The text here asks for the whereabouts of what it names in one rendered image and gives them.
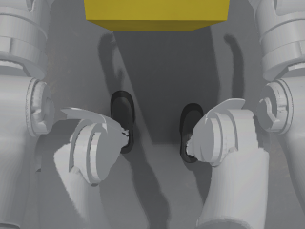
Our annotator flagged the left robot foot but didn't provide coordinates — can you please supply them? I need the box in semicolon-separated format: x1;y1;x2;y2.
110;90;135;154

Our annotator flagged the right robot upper arm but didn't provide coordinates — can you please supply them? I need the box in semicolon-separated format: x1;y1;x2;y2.
256;76;305;215

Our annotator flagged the left robot thigh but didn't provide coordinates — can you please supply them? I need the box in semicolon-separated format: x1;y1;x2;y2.
35;118;112;229

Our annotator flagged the left robot forearm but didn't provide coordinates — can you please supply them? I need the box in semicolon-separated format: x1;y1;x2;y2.
0;0;54;80

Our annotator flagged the left robot upper arm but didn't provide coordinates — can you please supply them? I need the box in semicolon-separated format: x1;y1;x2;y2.
0;74;55;229

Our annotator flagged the right robot forearm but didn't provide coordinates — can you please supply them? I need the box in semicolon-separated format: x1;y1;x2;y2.
248;0;305;82

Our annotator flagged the carton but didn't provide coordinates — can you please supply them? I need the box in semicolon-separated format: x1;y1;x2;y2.
84;0;230;31

